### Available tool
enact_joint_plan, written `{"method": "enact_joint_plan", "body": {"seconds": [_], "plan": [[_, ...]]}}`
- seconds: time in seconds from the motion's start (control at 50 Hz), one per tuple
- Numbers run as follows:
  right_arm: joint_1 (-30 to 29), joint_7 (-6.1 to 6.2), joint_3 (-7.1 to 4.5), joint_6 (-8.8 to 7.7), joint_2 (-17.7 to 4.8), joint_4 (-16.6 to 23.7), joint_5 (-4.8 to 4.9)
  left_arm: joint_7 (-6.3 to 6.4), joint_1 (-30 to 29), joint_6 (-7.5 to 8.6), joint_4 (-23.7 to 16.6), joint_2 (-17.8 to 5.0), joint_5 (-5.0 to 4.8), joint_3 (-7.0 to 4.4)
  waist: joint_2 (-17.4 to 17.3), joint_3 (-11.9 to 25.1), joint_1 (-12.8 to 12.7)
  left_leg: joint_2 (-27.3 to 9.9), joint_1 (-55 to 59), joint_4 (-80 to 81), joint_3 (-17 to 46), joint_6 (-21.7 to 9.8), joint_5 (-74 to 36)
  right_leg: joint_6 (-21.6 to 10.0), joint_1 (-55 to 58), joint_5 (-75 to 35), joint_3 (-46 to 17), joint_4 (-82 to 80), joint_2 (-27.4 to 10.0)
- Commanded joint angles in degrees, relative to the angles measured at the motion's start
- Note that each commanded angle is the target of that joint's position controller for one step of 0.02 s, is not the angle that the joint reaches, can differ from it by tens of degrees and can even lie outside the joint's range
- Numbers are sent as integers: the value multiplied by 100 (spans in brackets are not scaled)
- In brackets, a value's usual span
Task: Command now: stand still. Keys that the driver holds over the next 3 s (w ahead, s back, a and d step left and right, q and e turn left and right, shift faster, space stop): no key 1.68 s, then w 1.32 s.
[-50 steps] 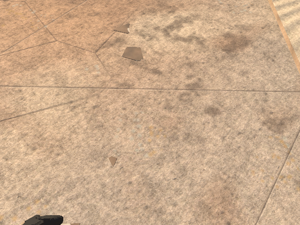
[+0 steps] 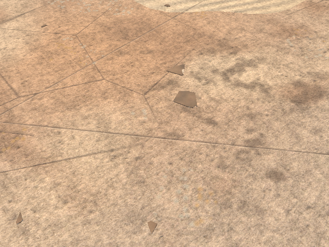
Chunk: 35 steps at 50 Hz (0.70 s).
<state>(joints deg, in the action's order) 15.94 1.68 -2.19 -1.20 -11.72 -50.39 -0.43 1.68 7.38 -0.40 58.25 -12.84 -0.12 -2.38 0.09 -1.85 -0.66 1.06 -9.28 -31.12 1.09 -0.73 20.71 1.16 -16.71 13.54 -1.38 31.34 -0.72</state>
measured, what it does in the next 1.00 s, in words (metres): stands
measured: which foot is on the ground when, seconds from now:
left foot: down 0.00-1.00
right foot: down 0.00-1.00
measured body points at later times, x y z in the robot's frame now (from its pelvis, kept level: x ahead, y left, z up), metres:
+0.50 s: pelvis +0.00 +0.00 +0.00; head +0.01 +0.01 +0.45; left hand +0.05 +0.26 -0.15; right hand +0.01 -0.23 -0.15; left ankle -0.04 +0.11 -0.73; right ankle +0.04 -0.13 -0.73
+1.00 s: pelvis +0.00 +0.00 +0.00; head +0.01 +0.01 +0.45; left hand +0.03 +0.25 -0.15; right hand -0.02 -0.23 -0.15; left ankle -0.04 +0.11 -0.73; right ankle +0.04 -0.13 -0.73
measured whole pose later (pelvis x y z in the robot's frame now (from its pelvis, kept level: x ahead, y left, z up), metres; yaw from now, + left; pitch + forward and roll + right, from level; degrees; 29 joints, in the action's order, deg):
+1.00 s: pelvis +0.00 +0.00 +0.00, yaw -1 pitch -1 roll +0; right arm 19.3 1.9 -0.6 -1.3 -9.4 -61.8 -0.1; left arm 2.8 11.5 -0.8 65.0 -10.8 -0.3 -1.8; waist 0.4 -2.2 -0.3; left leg 1.3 -7.4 -27.3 -0.1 -1.1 18.8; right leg 1.6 -15.6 11.8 -2.5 28.4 -1.0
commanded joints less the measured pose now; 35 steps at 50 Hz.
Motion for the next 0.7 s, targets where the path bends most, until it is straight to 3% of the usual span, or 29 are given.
{"method": "enact_joint_plan", "body": {"seconds": [0.02, 0.34, 0.7], "plan": [[269, 20, -122, -50, -559, 97, 2, 38, -24, 23, -92, -600, -4, -117, -63, 191, -8, -289, -594, 671, 247, -108, -1473, -243, 769, -1398, -177, -251, -172], [433, 38, -41, -48, -454, -517, 3, 87, 78, -18, 354, -514, -1, -112, -50, -25, -9, -247, -620, 951, 171, -97, -1020, -181, 772, -1064, -138, -466, -124], [660, 32, 46, -38, -324, -942, 19, 119, 403, -19, 535, -403, -7, -55, -35, -131, 19, -208, -634, 1061, 100, -102, -885, -164, 708, -952, -119, -562, -94]]}}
